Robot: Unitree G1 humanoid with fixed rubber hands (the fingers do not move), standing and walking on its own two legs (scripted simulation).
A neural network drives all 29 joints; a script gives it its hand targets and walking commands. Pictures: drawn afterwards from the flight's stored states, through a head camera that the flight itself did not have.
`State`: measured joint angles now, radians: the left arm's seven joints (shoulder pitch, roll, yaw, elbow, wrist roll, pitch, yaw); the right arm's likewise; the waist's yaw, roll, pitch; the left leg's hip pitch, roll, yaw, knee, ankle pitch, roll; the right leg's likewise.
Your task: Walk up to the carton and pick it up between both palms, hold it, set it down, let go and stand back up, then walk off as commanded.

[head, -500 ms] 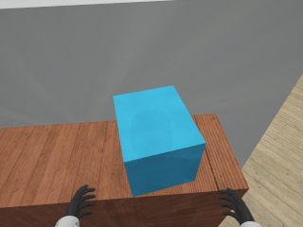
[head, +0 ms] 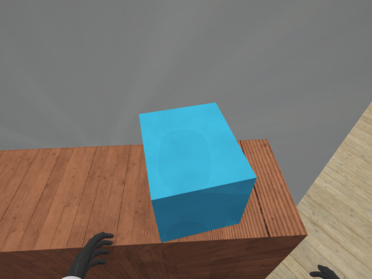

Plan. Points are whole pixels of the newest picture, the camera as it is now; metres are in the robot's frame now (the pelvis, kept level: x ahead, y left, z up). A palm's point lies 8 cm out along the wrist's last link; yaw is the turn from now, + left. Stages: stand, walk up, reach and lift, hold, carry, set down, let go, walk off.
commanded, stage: stand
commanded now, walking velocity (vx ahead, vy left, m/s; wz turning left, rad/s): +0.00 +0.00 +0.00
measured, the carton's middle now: (189, 169) +0.39 +0.00 -0.01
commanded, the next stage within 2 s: none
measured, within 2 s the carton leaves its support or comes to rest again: neither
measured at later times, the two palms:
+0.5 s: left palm (77, 273) +0.17 +0.24 -0.05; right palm out of the picture +0.08 -0.30 -0.09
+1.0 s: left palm (75, 273) +0.17 +0.24 -0.05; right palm out of the picture +0.08 -0.30 -0.10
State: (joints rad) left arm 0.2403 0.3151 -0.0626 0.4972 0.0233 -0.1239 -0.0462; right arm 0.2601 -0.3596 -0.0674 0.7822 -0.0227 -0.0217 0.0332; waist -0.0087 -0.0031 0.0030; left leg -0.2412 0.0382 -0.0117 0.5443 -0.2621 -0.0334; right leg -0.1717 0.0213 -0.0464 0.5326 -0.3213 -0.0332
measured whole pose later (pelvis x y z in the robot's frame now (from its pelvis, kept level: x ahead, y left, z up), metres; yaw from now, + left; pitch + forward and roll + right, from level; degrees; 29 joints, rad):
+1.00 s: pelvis -0.01 +0.00 +0.00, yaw +2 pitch -3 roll +0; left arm 0.13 0.33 -0.08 0.65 0.01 -0.16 -0.03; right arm 0.18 -0.36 -0.02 0.96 -0.01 -0.01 0.04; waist -0.02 0.00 0.01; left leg -0.23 0.03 -0.05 0.48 -0.20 -0.03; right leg -0.14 0.01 -0.08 0.47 -0.27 -0.03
